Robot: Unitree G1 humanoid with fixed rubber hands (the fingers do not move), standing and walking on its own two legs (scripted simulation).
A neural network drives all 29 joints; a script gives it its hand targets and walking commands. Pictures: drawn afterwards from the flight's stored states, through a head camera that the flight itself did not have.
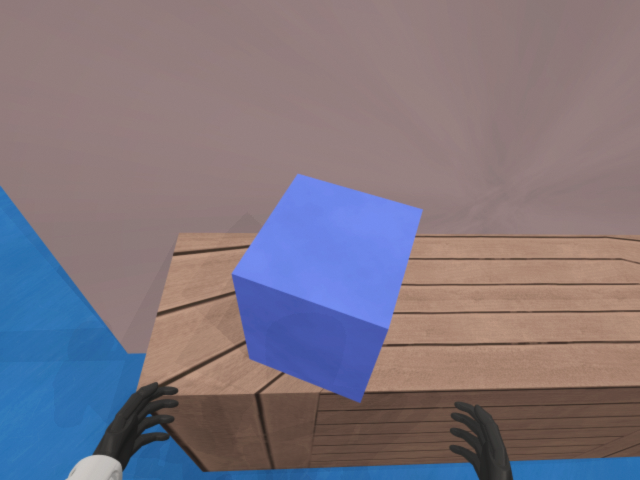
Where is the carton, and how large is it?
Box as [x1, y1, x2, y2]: [232, 174, 422, 402]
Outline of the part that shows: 297,174 232,272 232,278 249,358 360,402 389,325 422,209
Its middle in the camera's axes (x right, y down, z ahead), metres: +0.01 +0.08 +0.62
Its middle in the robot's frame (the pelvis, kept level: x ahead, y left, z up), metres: +0.40 +0.00 -0.05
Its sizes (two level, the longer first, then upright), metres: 0.210 0.200 0.250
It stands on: a pedestal, 0.60 m high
